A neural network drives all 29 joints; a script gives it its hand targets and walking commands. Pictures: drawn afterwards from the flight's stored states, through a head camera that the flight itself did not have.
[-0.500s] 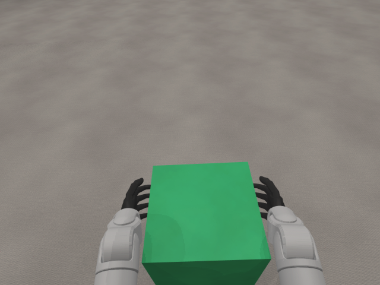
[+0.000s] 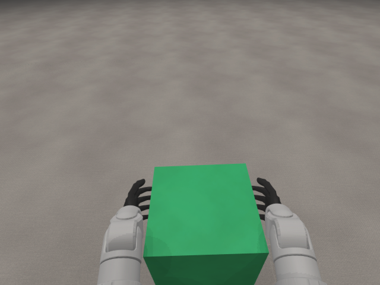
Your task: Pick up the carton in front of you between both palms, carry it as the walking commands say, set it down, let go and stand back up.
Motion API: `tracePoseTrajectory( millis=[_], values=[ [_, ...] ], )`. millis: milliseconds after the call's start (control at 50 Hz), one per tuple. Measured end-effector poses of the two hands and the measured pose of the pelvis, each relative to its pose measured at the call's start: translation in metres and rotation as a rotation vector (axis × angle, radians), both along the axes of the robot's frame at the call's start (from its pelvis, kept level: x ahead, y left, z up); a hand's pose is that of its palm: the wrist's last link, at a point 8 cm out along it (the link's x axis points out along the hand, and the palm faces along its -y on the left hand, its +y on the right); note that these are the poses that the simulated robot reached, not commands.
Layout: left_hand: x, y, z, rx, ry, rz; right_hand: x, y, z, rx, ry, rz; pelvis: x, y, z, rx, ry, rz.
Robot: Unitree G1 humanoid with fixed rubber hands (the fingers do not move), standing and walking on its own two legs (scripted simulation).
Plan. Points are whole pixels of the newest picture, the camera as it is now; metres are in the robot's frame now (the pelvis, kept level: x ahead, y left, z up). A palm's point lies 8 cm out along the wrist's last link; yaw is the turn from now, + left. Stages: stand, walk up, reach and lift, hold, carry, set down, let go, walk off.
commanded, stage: hold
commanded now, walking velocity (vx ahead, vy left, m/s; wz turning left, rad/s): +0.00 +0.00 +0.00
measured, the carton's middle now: (202, 232) +0.28 +0.00 -0.03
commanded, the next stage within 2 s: set down in 0.14 s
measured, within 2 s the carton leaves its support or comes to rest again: neither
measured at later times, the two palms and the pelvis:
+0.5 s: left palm (134, 206) +0.33 +0.16 +0.01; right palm (259, 204) +0.33 -0.14 +0.01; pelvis +0.00 +0.01 -0.01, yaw -1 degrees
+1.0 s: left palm (145, 235) +0.36 +0.17 -0.19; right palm (242, 230) +0.37 -0.13 -0.19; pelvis -0.02 -0.01 -0.12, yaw +0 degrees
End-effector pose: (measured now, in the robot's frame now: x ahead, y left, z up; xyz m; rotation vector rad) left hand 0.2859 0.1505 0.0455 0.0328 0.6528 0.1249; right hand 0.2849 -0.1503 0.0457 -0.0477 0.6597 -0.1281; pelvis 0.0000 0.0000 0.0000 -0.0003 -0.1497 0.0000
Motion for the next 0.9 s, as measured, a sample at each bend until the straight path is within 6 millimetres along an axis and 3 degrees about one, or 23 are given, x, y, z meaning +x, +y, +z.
tracePoseTrajectory(
  millis=[220, 340, 440, 540, 660, 760, 900],
  values=[
    [0.001, 0.008, 0.005, -0.013, -0.013, -0.003, -0.003, 0.008, 0.005, 0.007, -0.011, -0.015, -0.007, 0.011, -0.002, 0.000, -0.011, -0.011],
    [0.015, 0.009, 0.002, -0.041, -0.010, 0.023, 0.013, 0.009, 0.000, 0.031, -0.007, -0.023, -0.005, 0.012, -0.006, 0.004, -0.004, -0.014],
    [0.032, 0.009, -0.014, -0.048, 0.019, 0.040, 0.032, 0.009, -0.017, 0.032, 0.022, -0.015, -0.003, 0.010, -0.010, 0.007, 0.033, -0.016],
    [0.043, 0.010, -0.053, -0.035, 0.050, 0.043, 0.048, 0.011, -0.054, 0.014, 0.054, 0.008, -0.002, 0.005, -0.016, 0.006, 0.147, -0.011],
    [0.046, 0.011, -0.122, -0.012, 0.056, 0.042, 0.055, 0.012, -0.124, 0.004, 0.060, 0.027, -0.007, -0.002, -0.031, 0.003, 0.352, 0.000],
    [0.051, 0.012, -0.174, -0.023, 0.025, 0.063, 0.062, 0.013, -0.177, 0.022, 0.030, 0.021, -0.012, -0.006, -0.056, 0.001, 0.537, -0.004],
    [0.065, 0.015, -0.213, -0.045, -0.026, 0.087, 0.078, 0.016, -0.219, 0.058, -0.019, 0.007, -0.017, -0.008, -0.095, 0.004, 0.717, -0.006]
  ],
)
